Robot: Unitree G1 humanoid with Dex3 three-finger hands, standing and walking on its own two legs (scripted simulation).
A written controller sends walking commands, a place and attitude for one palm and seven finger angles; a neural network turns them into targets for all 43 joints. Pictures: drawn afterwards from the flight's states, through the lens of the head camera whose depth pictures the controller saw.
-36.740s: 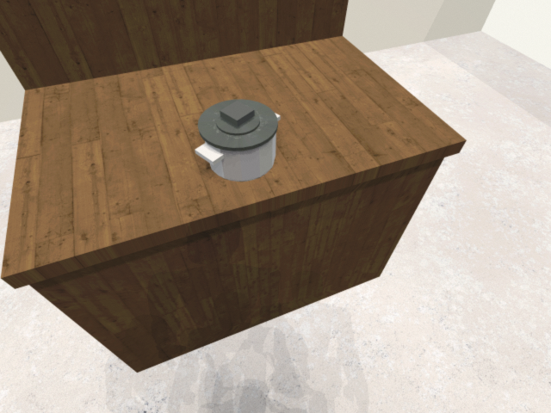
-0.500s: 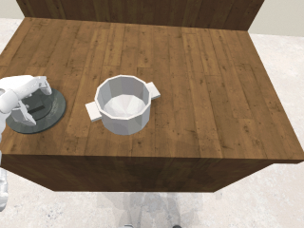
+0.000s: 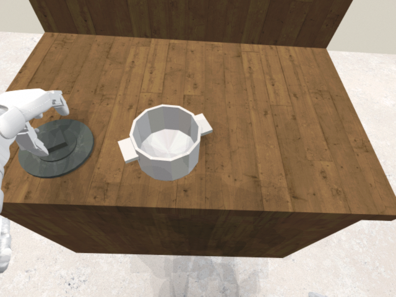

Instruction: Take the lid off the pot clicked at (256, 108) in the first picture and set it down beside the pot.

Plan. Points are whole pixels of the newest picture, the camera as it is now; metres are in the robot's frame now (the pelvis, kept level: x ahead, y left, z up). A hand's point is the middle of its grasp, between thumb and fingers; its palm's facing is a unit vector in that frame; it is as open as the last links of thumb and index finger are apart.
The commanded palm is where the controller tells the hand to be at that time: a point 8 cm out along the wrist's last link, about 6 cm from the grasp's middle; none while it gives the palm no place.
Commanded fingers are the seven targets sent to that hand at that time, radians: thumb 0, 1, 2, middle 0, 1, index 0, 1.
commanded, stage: raise the empty hand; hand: left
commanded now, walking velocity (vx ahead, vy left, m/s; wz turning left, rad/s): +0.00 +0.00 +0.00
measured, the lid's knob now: (52, 140) +0.43 +0.33 +0.01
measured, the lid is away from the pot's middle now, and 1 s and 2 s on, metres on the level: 0.25 0.25 0.25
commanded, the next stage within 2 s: draw the hand back to the body in 0.86 s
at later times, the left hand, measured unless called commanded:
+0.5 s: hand (27, 109) +0.42 +0.33 +0.12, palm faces -0.37 -0.11 -0.92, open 11.0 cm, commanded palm +0.42 +0.33 +0.19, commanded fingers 0.00 0.05 0.51 -0.30 -0.94 -0.30 -0.94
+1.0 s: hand (19, 95) +0.42 +0.33 +0.16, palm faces -0.36 -0.12 -0.93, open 11.0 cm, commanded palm +0.42 +0.33 +0.22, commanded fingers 0.00 0.05 0.51 -0.30 -0.94 -0.30 -0.94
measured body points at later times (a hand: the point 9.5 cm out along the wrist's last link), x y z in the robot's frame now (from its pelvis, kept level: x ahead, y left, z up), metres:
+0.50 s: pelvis +0.00 -0.01 +0.01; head +0.07 +0.00 +0.45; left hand +0.44 +0.33 +0.18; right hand +0.09 -0.28 -0.11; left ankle -0.01 +0.04 -0.73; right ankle +0.00 -0.18 -0.73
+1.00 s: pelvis +0.01 -0.03 +0.01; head +0.08 -0.02 +0.45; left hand +0.44 +0.33 +0.21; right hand +0.10 -0.30 -0.12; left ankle -0.01 +0.04 -0.73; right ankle +0.00 -0.18 -0.73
